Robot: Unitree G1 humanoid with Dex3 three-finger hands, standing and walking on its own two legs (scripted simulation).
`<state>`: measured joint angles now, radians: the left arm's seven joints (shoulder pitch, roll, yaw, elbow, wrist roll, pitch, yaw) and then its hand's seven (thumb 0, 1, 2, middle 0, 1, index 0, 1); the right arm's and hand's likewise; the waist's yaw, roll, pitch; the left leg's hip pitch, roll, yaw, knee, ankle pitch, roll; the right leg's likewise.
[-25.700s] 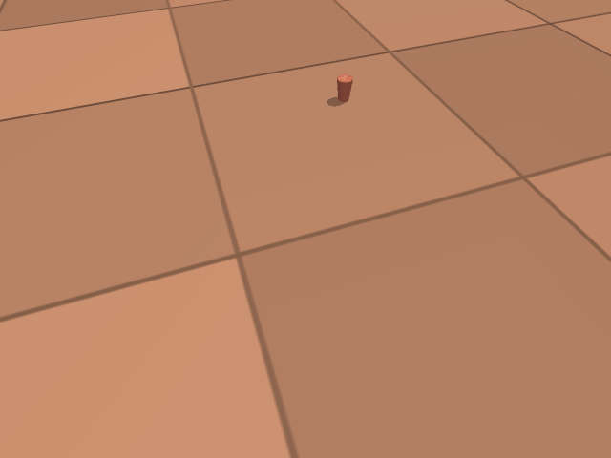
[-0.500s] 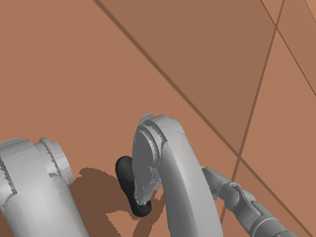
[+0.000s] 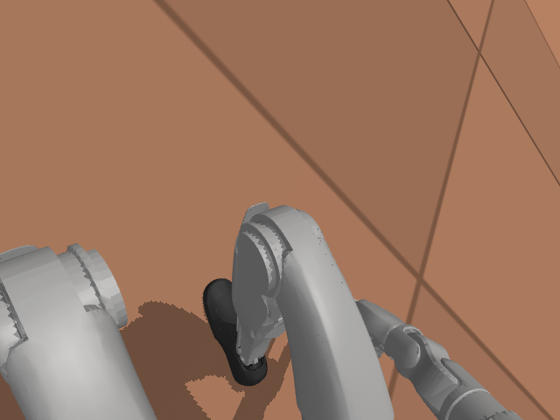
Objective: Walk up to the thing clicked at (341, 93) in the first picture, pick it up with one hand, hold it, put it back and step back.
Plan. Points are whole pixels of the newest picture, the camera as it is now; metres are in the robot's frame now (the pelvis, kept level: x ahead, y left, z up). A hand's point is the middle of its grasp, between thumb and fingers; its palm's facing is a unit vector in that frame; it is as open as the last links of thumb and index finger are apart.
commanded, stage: open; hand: left
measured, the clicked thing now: out of the picture +0.43 +0.34 -0.21
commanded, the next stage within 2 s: withdraw in 0.06 s
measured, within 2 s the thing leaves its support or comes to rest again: rests again in 0.72 s
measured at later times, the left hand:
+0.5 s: hand out of the picture +0.41 +0.39 -0.12, palm faces +0.59 -0.80 -0.02, open 17.0 cm
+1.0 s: hand out of the picture +0.29 +0.45 +0.01, palm faces +0.51 -0.73 -0.46, open 17.4 cm
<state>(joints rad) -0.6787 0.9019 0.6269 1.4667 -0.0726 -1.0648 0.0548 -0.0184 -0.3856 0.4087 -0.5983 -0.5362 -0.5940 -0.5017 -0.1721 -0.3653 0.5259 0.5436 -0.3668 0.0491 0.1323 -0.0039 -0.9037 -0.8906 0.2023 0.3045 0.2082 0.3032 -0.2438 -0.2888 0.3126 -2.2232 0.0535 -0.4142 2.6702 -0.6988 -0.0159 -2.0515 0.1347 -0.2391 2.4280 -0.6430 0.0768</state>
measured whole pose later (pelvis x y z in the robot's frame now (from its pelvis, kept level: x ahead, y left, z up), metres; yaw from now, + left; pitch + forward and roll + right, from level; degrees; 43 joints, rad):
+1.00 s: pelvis +0.01 -0.01 +0.08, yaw +9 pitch +29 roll -10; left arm -0.38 0.73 0.54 0.83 0.04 -0.30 -0.03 -0.02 -0.53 0.05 -0.06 -0.07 -0.08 -0.05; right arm 0.03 -0.29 0.09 0.59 -0.04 0.13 0.05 0.00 -0.92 -0.90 0.20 0.31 0.21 0.30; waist -0.06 -0.03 -0.08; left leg -2.20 0.06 -0.17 2.32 -0.64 0.00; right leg -2.07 0.04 -0.09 2.23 -0.67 0.03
